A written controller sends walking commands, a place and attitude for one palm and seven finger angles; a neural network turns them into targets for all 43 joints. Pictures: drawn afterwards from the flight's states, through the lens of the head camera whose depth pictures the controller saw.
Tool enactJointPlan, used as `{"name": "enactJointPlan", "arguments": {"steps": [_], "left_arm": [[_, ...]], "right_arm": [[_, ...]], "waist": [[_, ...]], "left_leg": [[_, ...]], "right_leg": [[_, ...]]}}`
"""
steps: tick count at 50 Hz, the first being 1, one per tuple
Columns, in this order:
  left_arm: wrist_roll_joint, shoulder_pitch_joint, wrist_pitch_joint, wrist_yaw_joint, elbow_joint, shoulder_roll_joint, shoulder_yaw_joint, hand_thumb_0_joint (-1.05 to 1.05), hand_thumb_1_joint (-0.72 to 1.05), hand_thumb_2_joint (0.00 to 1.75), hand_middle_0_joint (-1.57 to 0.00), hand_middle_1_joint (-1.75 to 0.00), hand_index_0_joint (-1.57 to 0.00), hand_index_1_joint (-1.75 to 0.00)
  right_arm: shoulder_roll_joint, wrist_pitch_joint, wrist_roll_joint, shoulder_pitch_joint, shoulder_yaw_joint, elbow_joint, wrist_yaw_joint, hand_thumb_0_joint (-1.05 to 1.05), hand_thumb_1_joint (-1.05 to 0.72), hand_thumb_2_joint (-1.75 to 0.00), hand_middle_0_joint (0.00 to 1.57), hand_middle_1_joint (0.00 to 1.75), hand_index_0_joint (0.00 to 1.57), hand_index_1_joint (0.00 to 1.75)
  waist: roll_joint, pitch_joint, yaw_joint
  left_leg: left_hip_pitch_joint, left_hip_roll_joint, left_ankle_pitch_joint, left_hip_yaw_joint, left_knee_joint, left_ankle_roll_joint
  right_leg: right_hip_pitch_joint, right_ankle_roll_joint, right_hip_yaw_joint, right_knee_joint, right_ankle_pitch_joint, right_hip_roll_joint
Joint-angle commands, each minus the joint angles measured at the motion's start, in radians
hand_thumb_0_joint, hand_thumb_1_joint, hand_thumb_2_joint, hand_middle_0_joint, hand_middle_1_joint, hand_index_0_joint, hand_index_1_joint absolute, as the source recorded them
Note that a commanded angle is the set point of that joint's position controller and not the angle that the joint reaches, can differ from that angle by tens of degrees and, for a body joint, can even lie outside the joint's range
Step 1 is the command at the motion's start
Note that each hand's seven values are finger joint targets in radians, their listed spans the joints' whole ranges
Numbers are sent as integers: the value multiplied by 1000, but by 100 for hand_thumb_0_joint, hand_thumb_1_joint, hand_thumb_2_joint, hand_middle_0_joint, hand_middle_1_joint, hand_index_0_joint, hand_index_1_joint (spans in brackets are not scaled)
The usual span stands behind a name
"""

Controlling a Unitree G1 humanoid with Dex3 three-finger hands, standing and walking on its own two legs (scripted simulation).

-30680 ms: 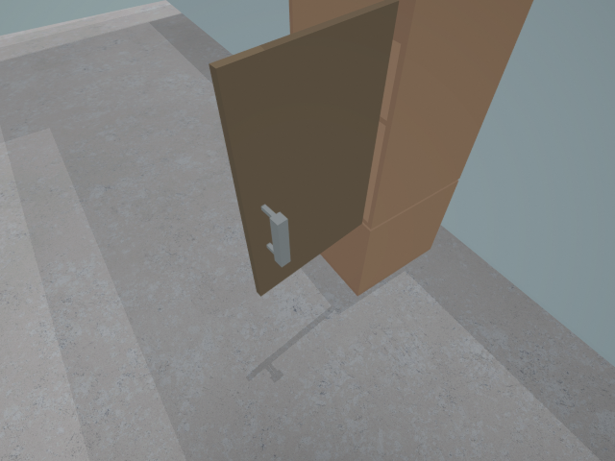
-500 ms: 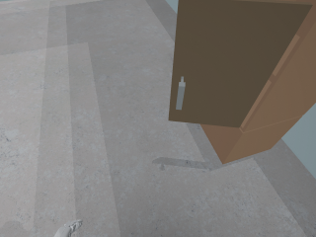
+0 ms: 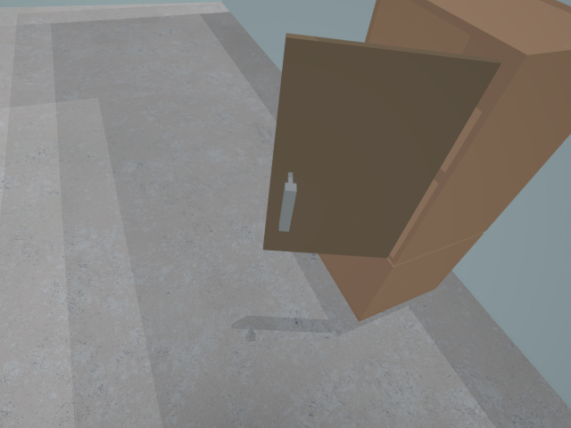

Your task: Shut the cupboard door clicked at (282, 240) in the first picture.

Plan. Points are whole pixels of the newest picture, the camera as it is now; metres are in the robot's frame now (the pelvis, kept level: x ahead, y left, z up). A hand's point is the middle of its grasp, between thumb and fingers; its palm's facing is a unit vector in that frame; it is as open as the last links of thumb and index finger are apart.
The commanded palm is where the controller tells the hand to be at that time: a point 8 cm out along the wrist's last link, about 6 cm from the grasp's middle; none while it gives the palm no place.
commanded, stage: take the last steps up to it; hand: left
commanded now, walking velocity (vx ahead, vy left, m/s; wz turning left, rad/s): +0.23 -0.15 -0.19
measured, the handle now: (287, 201) +0.61 +0.01 -0.11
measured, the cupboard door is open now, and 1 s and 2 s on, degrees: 65 65 65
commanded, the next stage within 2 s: come to a stop and stand still in 0.28 s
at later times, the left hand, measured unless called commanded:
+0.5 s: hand (247, 364) +0.26 +0.06 -0.17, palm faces -0.13 -0.97 -0.20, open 7.3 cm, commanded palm none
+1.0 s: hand (194, 390) +0.22 +0.15 -0.18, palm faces +0.02 -0.97 -0.23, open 7.4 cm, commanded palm none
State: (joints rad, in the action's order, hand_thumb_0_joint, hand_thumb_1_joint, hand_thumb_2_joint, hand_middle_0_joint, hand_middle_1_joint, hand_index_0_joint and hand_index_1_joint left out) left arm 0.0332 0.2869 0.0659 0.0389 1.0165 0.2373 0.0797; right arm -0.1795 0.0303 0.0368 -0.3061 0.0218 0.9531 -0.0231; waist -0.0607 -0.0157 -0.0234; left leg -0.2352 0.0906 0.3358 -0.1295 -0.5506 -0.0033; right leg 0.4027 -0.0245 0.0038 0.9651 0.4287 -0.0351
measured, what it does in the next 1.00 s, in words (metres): walks ahead: right foot, then left foot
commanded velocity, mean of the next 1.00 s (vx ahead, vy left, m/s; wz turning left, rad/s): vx -0.05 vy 0.02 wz -0.03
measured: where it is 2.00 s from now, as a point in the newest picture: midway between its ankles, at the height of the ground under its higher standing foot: outside the picture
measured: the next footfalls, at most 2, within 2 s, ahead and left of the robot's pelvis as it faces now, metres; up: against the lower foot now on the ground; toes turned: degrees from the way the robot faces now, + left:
right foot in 0.36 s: +0.23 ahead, -0.20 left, +0.00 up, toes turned -11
left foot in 0.94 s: +0.19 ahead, +0.06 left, +0.00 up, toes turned -3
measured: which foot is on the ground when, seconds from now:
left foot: down 0.00-0.36, up 0.38-0.92, down 0.94-1.00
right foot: up 0.00-0.34, down 0.36-0.96, up 0.98-1.00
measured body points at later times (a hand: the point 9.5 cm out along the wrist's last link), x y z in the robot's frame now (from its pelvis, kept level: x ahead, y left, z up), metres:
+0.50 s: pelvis +0.15 -0.11 -0.01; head +0.21 -0.12 +0.44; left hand +0.27 +0.11 -0.15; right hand +0.10 -0.35 -0.16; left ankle +0.06 +0.04 -0.65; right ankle +0.19 -0.20 -0.74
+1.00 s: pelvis +0.17 -0.05 +0.00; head +0.21 -0.03 +0.44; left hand +0.22 +0.20 -0.17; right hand +0.25 -0.30 -0.14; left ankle +0.15 +0.07 -0.74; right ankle +0.18 -0.19 -0.73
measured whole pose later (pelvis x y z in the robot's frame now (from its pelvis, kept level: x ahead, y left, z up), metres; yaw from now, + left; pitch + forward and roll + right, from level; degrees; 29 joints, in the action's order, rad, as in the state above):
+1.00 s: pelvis +0.17 -0.05 +0.00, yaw -3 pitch +1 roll +0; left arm 0.02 0.21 0.05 -0.04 0.99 0.23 0.06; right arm -0.19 -0.04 0.01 -0.14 0.03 0.95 0.00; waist -0.05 0.06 0.03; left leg -0.24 0.01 0.34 -0.01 -0.54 0.01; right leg 0.36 0.02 0.06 0.63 0.37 0.07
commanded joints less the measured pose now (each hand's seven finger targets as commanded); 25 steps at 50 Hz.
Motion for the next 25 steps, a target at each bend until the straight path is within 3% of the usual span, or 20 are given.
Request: {"name": "enactJointPlan", "arguments": {"steps": [1, 3, 6, 11, 13, 14, 15, 16, 17, 18, 19, 21, 23, 25], "left_arm": [[5, -100, -43, 23, -109, 53, 14, 0, 90, 90, -20, -30, -20, -30], [-1, -81, -37, 19, -98, 30, 5, 0, 90, 90, -20, -30, -20, -30], [-3, -123, -36, 18, -106, 17, -7, 0, 90, 90, -20, -30, -20, -30], [-10, -233, -40, 21, -134, 18, -20, 0, 90, 90, -20, -30, -20, -30], [-11, -205, -44, 20, -120, 20, -17, 0, 90, 90, -20, -30, -20, -30], [-12, -171, -48, 18, -108, 34, -14, 0, 90, 90, -20, -30, -20, -30], [-11, -92, -57, 16, -84, 47, -8, 0, 90, 90, -20, -30, -20, -30], [-6, 38, -64, 9, -43, 85, 3, 0, 90, 90, -20, -30, -20, -30], [2, 180, -79, -3, -2, 161, 24, 0, 90, 90, -20, -30, -20, -30], [-2, 245, -88, -17, 27, 242, 37, 0, 90, 90, -20, -30, -20, -30], [-20, 199, -87, -30, 13, 238, 33, 0, 90, 90, -20, -30, -20, -30], [-20, -2, -85, -53, -32, 135, 4, 0, 90, 90, -20, -30, -20, -30], [-16, -87, -97, -69, -59, 74, -21, 0, 90, 90, -20, -30, -20, -30], [-9, -123, -97, -77, -69, 73, -25, 0, 90, 90, -20, -30, -20, -30]], "right_arm": [[-174, 21, 1, -90, 27, -13, -30, 0, -90, -90, 20, 30, 20, 30], [-175, 26, -1, -127, 26, 7, -31, 0, -90, -90, 20, 30, 20, 30], [-172, 26, -4, -169, 28, 30, -28, 0, -90, -90, 20, 30, 20, 30], [-186, 16, 4, -169, 44, 64, -22, 0, -90, -90, 20, 30, 20, 30], [-204, 12, 2, -147, 55, 66, -21, 0, -90, -90, 20, 30, 20, 30], [-218, 10, -2, -130, 61, 69, -21, 0, -90, -90, 20, 30, 20, 30], [-226, 8, -7, -112, 64, 69, -21, 0, -90, -90, 20, 30, 20, 30], [-217, 7, -12, -88, 65, 66, -17, 0, -90, -90, 20, 30, 20, 30], [-176, 11, -25, -83, 59, 61, -7, 0, -90, -90, 20, 30, 20, 30], [-90, 6, -38, -116, 40, 39, -7, 0, -90, -90, 20, 30, 20, 30], [-106, -7, -40, -88, 37, 20, -12, 0, -90, -90, 20, 30, 20, 30], [-83, -22, -33, -96, 39, 49, -10, 0, -90, -90, 20, 30, 20, 30], [-61, -35, -26, -100, 20, 73, -10, 0, -90, -90, 20, 30, 20, 30], [-42, -55, -33, -110, 14, 78, -10, 0, -90, -90, 20, 30, 20, 30]], "waist": [[226, 146, -5], [209, 98, -1], [216, 97, -15], [277, 141, -37], [282, 114, -22], [277, 92, -3], [251, 45, 36], [181, 6, 98], [1, -110, 165], [-270, -217, 157], [-205, -180, 135], [-87, -81, 47], [-3, -62, 0], [19, -68, -22]], "left_leg": [[107, 267, -215, 224, 352, -40], [177, 243, -452, 109, 299, -45], [222, 226, -590, 43, 274, -54], [191, 252, -548, 2, 258, -76], [200, 255, -592, -10, 226, -74], [179, 265, -627, -13, 184, -69], [162, 247, -667, -27, 97, -54], [73, 204, -624, -54, -57, -26], [-85, 108, -383, -98, -312, 9], [-273, -67, 330, -48, -618, 33], [-291, -41, 340, 81, -745, 9], [-255, 7, 179, 133, -767, 20], [-179, 25, 116, 160, -664, 31], [-110, -1, 110, 152, -523, 37]], "right_leg": [[285, 29, -36, 208, -144, 81], [291, 39, -16, 203, -174, 78], [312, 42, 26, 126, -218, 81], [206, 24, 74, -189, -219, 99], [121, 7, 102, -266, -213, 72], [37, -3, 105, -306, -211, 63], [-88, -12, 119, -371, -240, 39], [-279, -23, 118, -446, -304, 19], [-516, -72, -25, -503, -375, 143], [-646, -165, -346, -572, -552, 375], [-529, -203, -384, -652, -559, 416], [-352, -179, -278, -651, -637, 377], [-217, -158, -144, -615, -887, 343], [-160, -156, -82, -604, -962, 334]]}}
